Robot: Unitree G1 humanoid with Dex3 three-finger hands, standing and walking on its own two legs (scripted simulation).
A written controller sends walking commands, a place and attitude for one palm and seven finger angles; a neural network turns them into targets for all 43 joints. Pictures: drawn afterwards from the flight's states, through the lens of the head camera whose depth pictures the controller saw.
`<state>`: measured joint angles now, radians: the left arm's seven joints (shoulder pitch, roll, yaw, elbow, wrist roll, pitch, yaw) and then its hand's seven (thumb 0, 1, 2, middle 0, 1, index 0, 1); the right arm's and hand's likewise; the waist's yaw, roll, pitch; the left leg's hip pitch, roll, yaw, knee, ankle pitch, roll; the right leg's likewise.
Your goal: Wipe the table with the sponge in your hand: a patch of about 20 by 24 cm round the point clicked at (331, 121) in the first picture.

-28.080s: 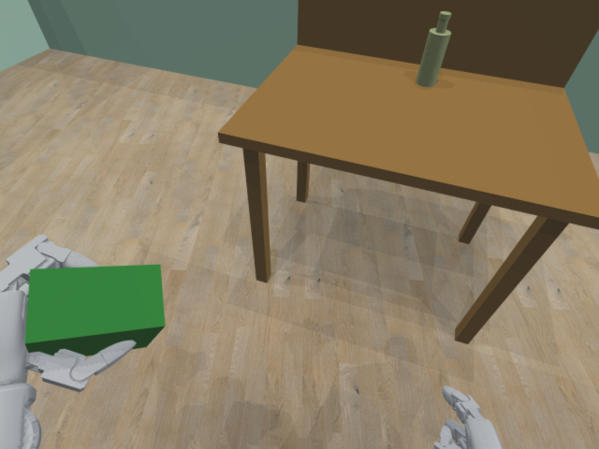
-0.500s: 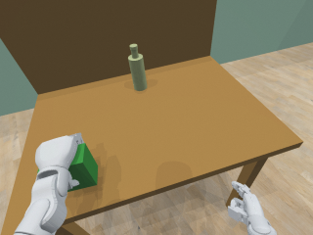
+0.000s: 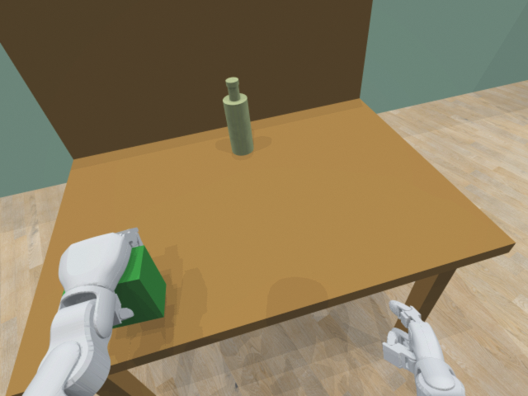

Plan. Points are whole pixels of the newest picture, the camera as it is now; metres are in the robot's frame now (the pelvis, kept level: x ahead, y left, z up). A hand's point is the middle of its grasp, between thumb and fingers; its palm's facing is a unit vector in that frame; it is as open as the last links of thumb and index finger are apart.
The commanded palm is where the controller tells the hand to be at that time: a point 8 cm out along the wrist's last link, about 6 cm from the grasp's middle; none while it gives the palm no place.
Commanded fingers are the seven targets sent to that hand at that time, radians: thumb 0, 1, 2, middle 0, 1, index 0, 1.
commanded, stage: lower the sponge onto the table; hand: left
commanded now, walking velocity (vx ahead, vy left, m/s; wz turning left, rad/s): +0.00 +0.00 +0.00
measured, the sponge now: (124, 295) +0.23 +0.28 +0.04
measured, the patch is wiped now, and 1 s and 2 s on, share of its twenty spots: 0.00 0.00 0.00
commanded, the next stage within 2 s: wipe forward along the first lane in 1.68 s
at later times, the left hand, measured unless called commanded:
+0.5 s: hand (118, 279) +0.24 +0.28 +0.06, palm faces -0.01 -0.10 -1.00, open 10.0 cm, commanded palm +0.21 +0.28 +0.13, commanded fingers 0.00 0.10 1.30 -1.20 -1.60 -1.20 -1.60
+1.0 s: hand (121, 294) +0.23 +0.28 +0.04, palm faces -0.03 -0.11 -0.99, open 10.0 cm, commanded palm +0.20 +0.27 +0.11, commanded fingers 0.00 0.10 1.30 -1.20 -1.60 -1.20 -1.60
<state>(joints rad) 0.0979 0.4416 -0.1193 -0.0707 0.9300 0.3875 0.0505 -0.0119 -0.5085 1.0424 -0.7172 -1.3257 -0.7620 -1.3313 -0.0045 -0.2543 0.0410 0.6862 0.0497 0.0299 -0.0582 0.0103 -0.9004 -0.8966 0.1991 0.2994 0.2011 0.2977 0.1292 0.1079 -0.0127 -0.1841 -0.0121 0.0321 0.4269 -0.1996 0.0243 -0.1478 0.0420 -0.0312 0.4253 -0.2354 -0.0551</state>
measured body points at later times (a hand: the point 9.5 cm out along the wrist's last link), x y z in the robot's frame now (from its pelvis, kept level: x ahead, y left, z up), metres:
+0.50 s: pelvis +0.00 +0.01 +0.00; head -0.01 -0.03 +0.45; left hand +0.24 +0.28 +0.12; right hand +0.24 -0.21 -0.09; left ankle +0.02 +0.10 -0.74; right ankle +0.00 -0.09 -0.74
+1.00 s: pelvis +0.00 +0.01 +0.00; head -0.01 -0.03 +0.45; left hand +0.22 +0.28 +0.10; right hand +0.25 -0.19 -0.08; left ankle +0.02 +0.11 -0.74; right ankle +0.00 -0.09 -0.74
